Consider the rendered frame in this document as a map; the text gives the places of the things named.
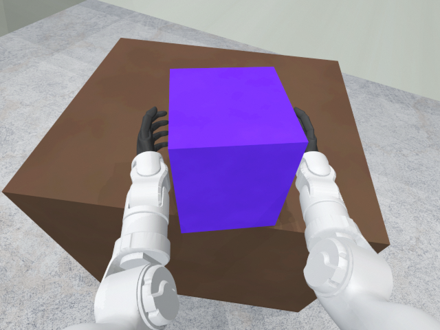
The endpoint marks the carton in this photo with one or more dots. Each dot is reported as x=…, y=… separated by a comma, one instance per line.
x=234, y=144

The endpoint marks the right robot hand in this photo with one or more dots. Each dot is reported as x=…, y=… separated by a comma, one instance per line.
x=308, y=129

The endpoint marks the robot left upper arm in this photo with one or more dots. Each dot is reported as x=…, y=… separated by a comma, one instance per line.
x=141, y=298

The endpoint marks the left robot hand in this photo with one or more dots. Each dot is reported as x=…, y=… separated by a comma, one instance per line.
x=146, y=138

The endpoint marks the right robot forearm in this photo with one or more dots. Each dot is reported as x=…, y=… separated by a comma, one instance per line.
x=323, y=209

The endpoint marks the left robot forearm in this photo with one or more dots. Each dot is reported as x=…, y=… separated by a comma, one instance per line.
x=146, y=215

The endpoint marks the pedestal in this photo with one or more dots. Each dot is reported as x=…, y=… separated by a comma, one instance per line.
x=75, y=182

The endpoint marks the robot right upper arm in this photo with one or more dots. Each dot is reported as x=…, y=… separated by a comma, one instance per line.
x=354, y=286

